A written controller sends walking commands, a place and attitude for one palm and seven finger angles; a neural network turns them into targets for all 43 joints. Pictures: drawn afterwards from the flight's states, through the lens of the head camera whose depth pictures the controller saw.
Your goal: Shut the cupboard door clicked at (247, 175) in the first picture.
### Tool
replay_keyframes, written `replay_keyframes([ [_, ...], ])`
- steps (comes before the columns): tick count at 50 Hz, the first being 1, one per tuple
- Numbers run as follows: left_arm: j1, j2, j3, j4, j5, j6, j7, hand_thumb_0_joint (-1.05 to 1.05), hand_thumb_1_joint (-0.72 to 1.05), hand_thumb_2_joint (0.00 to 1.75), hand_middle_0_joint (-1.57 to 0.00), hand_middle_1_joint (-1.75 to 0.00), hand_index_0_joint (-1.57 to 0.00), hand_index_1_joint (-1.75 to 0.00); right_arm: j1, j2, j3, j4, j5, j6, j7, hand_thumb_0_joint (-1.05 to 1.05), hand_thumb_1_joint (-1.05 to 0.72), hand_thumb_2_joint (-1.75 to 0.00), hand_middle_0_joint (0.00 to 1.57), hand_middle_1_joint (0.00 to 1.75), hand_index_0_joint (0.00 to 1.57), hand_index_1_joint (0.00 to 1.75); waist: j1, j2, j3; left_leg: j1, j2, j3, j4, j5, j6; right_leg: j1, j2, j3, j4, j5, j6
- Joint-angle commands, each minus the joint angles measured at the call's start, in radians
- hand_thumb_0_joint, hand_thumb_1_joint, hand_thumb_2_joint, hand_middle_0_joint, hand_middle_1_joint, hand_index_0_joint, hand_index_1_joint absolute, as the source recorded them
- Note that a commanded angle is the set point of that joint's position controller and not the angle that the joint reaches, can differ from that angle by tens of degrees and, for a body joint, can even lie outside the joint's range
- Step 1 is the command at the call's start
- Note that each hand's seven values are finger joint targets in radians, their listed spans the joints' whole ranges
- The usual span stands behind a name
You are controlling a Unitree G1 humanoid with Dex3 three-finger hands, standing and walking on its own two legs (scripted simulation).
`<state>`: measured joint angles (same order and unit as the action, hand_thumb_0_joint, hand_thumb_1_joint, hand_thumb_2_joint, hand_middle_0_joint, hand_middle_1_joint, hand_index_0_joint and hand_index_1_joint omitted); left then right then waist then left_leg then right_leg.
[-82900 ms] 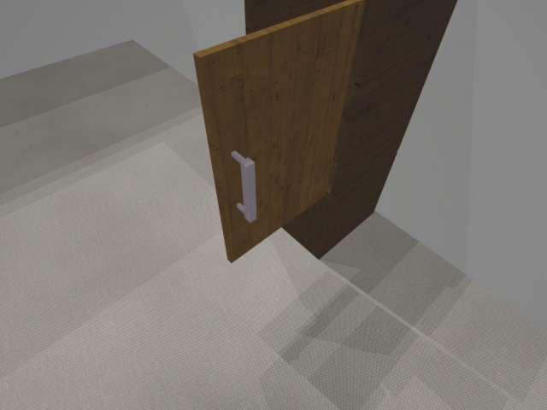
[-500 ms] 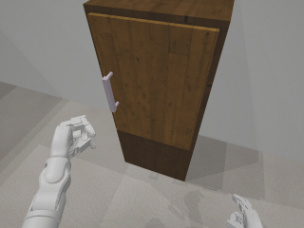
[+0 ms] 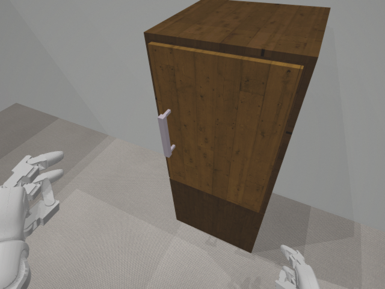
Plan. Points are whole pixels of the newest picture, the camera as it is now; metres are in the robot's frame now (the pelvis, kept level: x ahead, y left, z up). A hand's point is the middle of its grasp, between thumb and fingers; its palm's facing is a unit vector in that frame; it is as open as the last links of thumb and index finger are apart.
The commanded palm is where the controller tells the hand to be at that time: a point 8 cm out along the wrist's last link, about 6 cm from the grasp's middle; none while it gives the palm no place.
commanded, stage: draw the hand back to the body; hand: left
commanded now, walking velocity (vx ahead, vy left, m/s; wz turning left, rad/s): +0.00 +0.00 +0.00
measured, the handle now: (168, 134) +0.61 +0.17 -0.05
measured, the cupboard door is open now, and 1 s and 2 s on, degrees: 0 0 0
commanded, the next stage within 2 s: step back with the hand held close in 0.42 s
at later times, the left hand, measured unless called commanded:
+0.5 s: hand (48, 209) +0.18 +0.25 +0.16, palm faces +0.45 -0.80 -0.40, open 7.4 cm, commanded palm +0.13 +0.29 +0.17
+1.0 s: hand (31, 215) +0.17 +0.28 +0.16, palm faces +0.37 -0.78 -0.50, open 7.5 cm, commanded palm +0.11 +0.32 +0.17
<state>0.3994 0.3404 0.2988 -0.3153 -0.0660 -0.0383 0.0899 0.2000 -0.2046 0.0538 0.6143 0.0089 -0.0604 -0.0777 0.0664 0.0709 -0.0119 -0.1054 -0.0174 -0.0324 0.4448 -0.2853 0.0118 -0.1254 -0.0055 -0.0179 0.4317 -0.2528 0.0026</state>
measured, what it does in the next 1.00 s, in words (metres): stands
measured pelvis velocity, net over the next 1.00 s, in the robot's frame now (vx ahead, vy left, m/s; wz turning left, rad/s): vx -0.04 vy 0.02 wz -0.03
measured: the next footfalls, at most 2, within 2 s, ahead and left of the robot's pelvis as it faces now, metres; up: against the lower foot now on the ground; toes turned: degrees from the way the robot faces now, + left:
none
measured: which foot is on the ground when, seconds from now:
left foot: down 0.00-1.00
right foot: down 0.00-1.00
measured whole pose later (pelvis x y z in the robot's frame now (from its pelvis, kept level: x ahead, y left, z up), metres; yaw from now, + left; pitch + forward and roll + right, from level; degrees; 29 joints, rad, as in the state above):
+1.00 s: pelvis -0.04 +0.02 -0.01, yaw -2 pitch +1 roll +0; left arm 0.54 0.43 0.42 -0.44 -0.06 -0.17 0.14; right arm 0.19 -0.23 -0.01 0.56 0.02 0.01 -0.09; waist -0.01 0.02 0.00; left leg -0.29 -0.04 0.01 0.53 -0.26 0.04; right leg -0.32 -0.02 0.02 0.51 -0.21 0.03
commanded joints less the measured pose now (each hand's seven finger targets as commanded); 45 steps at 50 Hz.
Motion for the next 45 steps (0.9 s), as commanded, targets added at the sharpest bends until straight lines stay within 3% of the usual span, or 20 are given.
replay_keyframes([
  [1, -0.038, 0.218, 0.185, -0.291, -0.008, -0.081, 0.02, 0.0, 0.9, 0.9, -0.23, -0.33, -0.23, -0.33, -0.132, -0.102, -0.054, -0.168, 0.0, -0.072, -0.004, 0.0, -0.9, -0.9, 0.2, 0.3, 0.2, 0.3, 0.005, 0.022, -0.098, -0.041, 0.029, 0.029, -0.067, 0.323, -0.006, 0.078, -0.007, -0.024, -0.028, 0.255, -0.019],
  [2, -0.012, 0.227, 0.207, -0.287, -0.012, -0.082, 0.022, 0.0, 0.9, 0.9, -0.2, -0.3, -0.2, -0.3, -0.133, -0.102, -0.056, -0.166, 0.001, -0.073, -0.005, 0.0, -0.9, -0.9, 0.2, 0.3, 0.2, 0.3, 0.009, -0.012, -0.088, -0.046, 0.031, 0.029, -0.065, 0.313, -0.004, 0.069, -0.004, -0.025, -0.03, 0.249, -0.018],
  [3, -0.004, 0.185, 0.17, -0.252, -0.009, -0.08, 0.018, 0.0, 0.9, 0.9, -0.2, -0.3, -0.2, -0.3, -0.13, -0.102, -0.056, -0.16, 0.001, -0.072, -0.005, 0.0, -0.9, -0.9, 0.2, 0.3, 0.2, 0.3, -0.001, -0.03, -0.052, -0.055, 0.032, 0.031, -0.069, 0.296, -0.003, 0.046, -0.004, -0.027, -0.032, 0.231, -0.017],
  [5, -0.028, 0.156, 0.137, -0.222, -0.005, -0.074, 0.015, 0.0, 0.9, 0.9, -0.2, -0.3, -0.2, -0.3, -0.128, -0.113, -0.063, -0.151, 0.004, -0.075, -0.007, 0.0, -0.9, -0.9, 0.2, 0.3, 0.2, 0.3, -0.012, -0.02, -0.004, -0.054, 0.033, 0.033, -0.071, 0.261, 0.002, 0.005, -0.003, -0.021, -0.054, 0.195, -0.015],
  [10, -0.072, 0.193, 0.16, -0.221, -0.003, -0.084, 0.026, 0.0, 0.9, 0.9, -0.2, -0.3, -0.2, -0.3, -0.128, -0.121, -0.069, -0.148, 0.002, -0.081, -0.021, 0.0, -0.9, -0.9, 0.2, 0.3, 0.2, 0.3, -0.005, -0.05, -0.033, -0.046, 0.028, 0.027, -0.078, 0.191, 0.012, 0.01, -0.006, -0.013, -0.058, 0.123, -0.012],
  [15, -0.064, 0.225, 0.187, -0.275, -0.001, -0.098, 0.032, 0.0, 0.9, 0.9, -0.2, -0.3, -0.2, -0.3, -0.138, -0.113, -0.064, -0.147, 0.001, -0.1, -0.024, 0.0, -0.9, -0.9, 0.2, 0.3, 0.2, 0.3, 0.009, 0.015, -0.07, -0.043, 0.022, 0.032, -0.072, 0.205, 0.012, 0.041, -0.008, -0.004, -0.057, 0.146, -0.017],
  [19, -0.066, 0.205, 0.177, -0.262, -0.002, -0.1, 0.033, 0.0, 0.9, 0.9, -0.2, -0.3, -0.2, -0.3, -0.139, -0.103, -0.058, -0.146, 0.002, -0.106, -0.021, 0.0, -0.9, -0.9, 0.2, 0.3, 0.2, 0.3, 0.004, 0.027, -0.014, -0.06, 0.024, 0.033, -0.082, 0.18, 0.005, 0.021, -0.006, -0.007, -0.059, 0.117, -0.019],
  [20, -0.06, 0.213, 0.189, -0.256, -0.002, -0.1, 0.031, 0.0, 0.9, 0.9, -0.2, -0.3, -0.2, -0.3, -0.137, -0.107, -0.062, -0.141, 0.002, -0.109, -0.023, 0.0, -0.9, -0.9, 0.2, 0.3, 0.2, 0.3, 0.007, 0.002, -0.015, -0.058, 0.025, 0.031, -0.08, 0.184, 0.007, 0.021, -0.002, -0.004, -0.073, 0.117, -0.018],
  [21, -0.07, 0.201, 0.175, -0.263, -0.002, -0.102, 0.029, 0.0, 0.9, 0.9, -0.2, -0.3, -0.2, -0.3, -0.137, -0.104, -0.06, -0.144, 0.003, -0.107, -0.022, 0.0, -0.9, -0.9, 0.2, 0.3, 0.2, 0.3, 0.002, 0.027, -0.02, -0.053, 0.025, 0.035, -0.083, 0.181, 0.006, 0.024, -0.008, -0.002, -0.064, 0.112, -0.018],
  [27, -0.06, 0.179, 0.158, -0.236, -0.008, -0.099, 0.021, 0.0, 0.9, 0.9, -0.2, -0.3, -0.2, -0.3, -0.136, -0.106, -0.063, -0.146, 0.004, -0.101, -0.019, 0.0, -0.9, -0.9, 0.2, 0.3, 0.2, 0.3, -0.002, -0.012, -0.008, -0.049, 0.029, 0.037, -0.085, 0.163, 0.01, 0.011, -0.007, 0.002, -0.076, 0.088, -0.014],
  [28, -0.135, 0.265, 0.249, -0.261, 0.0, -0.143, 0.035, 0.0, 0.9, 0.9, -0.2, -0.3, -0.2, -0.3, -0.118, -0.141, -0.079, -0.173, 0.011, -0.082, -0.012, 0.0, -0.9, -0.9, 0.2, 0.3, 0.2, 0.3, -0.047, -0.026, 0.034, -0.133, 0.041, 0.014, -0.019, 0.076, 0.028, -0.078, -0.067, 0.122, -0.146, 0.065, -0.025],
  [29, -0.039, 0.213, 0.209, -0.188, -0.001, -0.153, 0.034, 0.0, 0.9, 0.9, -0.2, -0.3, -0.2, -0.3, -0.111, -0.131, -0.081, -0.155, 0.008, -0.07, -0.01, 0.0, -0.9, -0.9, 0.2, 0.3, 0.2, 0.3, -0.053, -0.093, 0.013, -0.114, 0.031, 0.005, 0.03, 0.06, 0.031, -0.112, -0.105, 0.152, -0.177, 0.028, -0.039],
  [30, -0.027, 0.222, 0.214, -0.202, 0.005, -0.166, 0.035, 0.0, 0.9, 0.9, -0.2, -0.3, -0.2, -0.3, -0.114, -0.132, -0.087, -0.154, 0.005, -0.06, -0.008, 0.0, -0.9, -0.9, 0.2, 0.3, 0.2, 0.3, -0.051, -0.109, 0.014, -0.117, 0.024, 0.005, 0.065, 0.075, 0.029, -0.136, -0.126, 0.176, -0.19, 0.047, -0.053],
  [32, 0.024, 0.208, 0.198, -0.214, 0.009, -0.186, 0.04, 0.0, 0.9, 0.9, -0.2, -0.3, -0.2, -0.3, -0.098, -0.129, -0.093, -0.149, 0.005, -0.043, -0.002, 0.0, -0.9, -0.9, 0.2, 0.3, 0.2, 0.3, -0.061, -0.117, -0.058, -0.131, 0.031, 0.001, 0.085, 0.092, 0.022, -0.104, -0.163, 0.163, -0.148, 0.088, -0.071],
  [35, 0.063, 0.241, 0.231, -0.269, 0.006, -0.202, 0.054, 0.0, 0.9, 0.9, -0.2, -0.3, -0.2, -0.3, -0.108, -0.142, -0.104, -0.161, 0.003, -0.029, -0.01, 0.0, -0.9, -0.9, 0.2, 0.3, 0.2, 0.3, -0.063, -0.016, -0.123, -0.099, 0.052, -0.006, 0.028, 0.231, 0.019, -0.08, -0.124, 0.104, -0.056, 0.253, -0.049],
  [37, 0.073, 0.242, 0.23, -0.308, 0.004, -0.205, 0.059, 0.0, 0.9, 0.9, -0.2, -0.3, -0.2, -0.3, -0.104, -0.149, -0.103, -0.18, 0.005, -0.017, -0.017, 0.0, -0.9, -0.9, 0.2, 0.3, 0.2, 0.3, -0.061, 0.023, -0.165, -0.121, 0.079, -0.032, -0.015, 0.403, 0.012, -0.002, -0.078, 0.045, 0.043, 0.372, -0.025],
  [39, 0.088, 0.261, 0.251, -0.314, 0.002, -0.196, 0.062, 0.0, 0.9, 0.9, -0.2, -0.3, -0.2, -0.3, -0.102, -0.148, -0.108, -0.197, 0.006, -0.001, -0.023, 0.0, -0.9, -0.9, 0.2, 0.3, 0.2, 0.3, -0.057, 0.011, -0.192, -0.118, 0.095, -0.032, -0.008, 0.523, 0.011, 0.023, -0.057, 0.037, 0.088, 0.459, -0.011],
  [41, 0.104, 0.259, 0.253, -0.312, 0.001, -0.188, 0.063, 0.0, 0.9, 0.9, -0.2, -0.3, -0.2, -0.3, -0.098, -0.147, -0.109, -0.204, 0.006, 0.011, -0.025, 0.0, -0.9, -0.9, 0.2, 0.3, 0.2, 0.3, -0.058, -0.004, -0.199, -0.144, 0.102, -0.034, 0.0, 0.543, 0.003, 0.04, -0.061, 0.045, 0.104, 0.489, -0.012],
  [43, 0.115, 0.257, 0.251, -0.3, 0.001, -0.183, 0.065, 0.0, 0.9, 0.9, -0.2, -0.3, -0.2, -0.3, -0.093, -0.151, -0.112, -0.213, 0.008, 0.021, -0.025, 0.0, -0.9, -0.9, 0.2, 0.3, 0.2, 0.3, -0.06, -0.031, -0.183, -0.177, 0.104, -0.033, -0.006, 0.477, 0.007, 0.032, -0.061, 0.054, 0.103, 0.463, -0.009],
  [45, 0.126, 0.267, 0.264, -0.309, 0.002, -0.185, 0.066, 0.0, 0.9, 0.9, -0.2, -0.3, -0.2, -0.3, -0.099, -0.16, -0.116, -0.215, 0.006, 0.024, -0.026, 0.0, -0.9, -0.9, 0.2, 0.3, 0.2, 0.3, -0.058, 0.002, -0.174, -0.225, 0.106, -0.041, -0.026, 0.389, 0.013, 0.036, -0.057, 0.063, 0.105, 0.417, -0.009],
])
